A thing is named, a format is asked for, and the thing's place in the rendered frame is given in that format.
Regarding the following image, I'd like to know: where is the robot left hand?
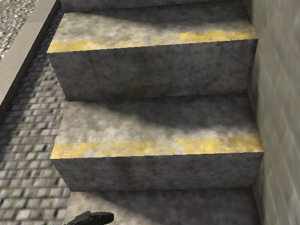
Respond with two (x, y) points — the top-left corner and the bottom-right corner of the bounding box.
(64, 211), (114, 225)

